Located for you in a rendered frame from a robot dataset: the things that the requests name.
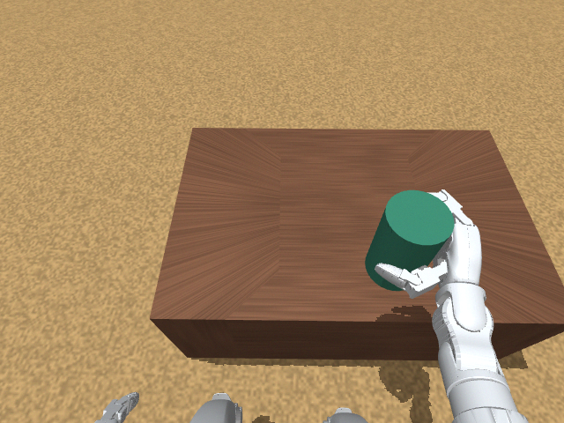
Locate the can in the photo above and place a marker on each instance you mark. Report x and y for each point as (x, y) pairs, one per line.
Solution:
(413, 228)

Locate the right robot arm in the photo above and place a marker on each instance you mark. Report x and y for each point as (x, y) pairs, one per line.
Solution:
(474, 382)

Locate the left robot hand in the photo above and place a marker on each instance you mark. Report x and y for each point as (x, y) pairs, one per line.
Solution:
(117, 410)

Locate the right robot hand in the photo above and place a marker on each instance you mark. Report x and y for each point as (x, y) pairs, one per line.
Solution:
(459, 259)

